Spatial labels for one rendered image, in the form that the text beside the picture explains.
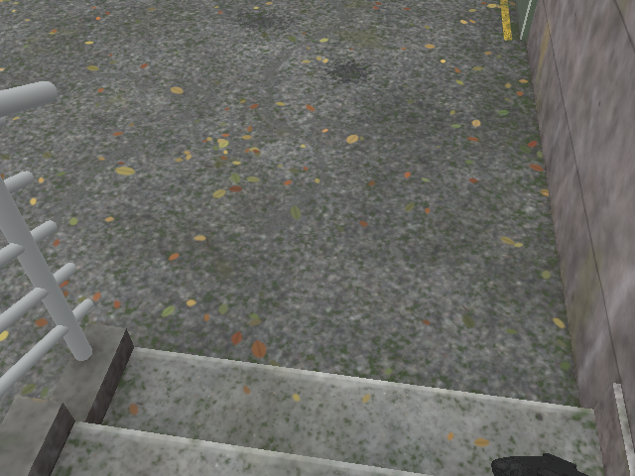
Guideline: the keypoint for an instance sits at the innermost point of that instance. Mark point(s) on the robot right hand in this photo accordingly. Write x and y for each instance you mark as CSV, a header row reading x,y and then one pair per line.
x,y
546,465

